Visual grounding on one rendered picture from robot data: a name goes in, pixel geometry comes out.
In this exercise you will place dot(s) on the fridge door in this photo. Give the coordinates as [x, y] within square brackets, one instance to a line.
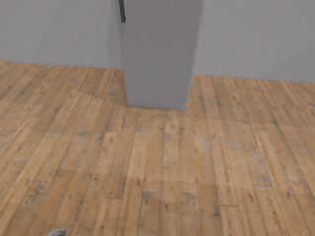
[157, 45]

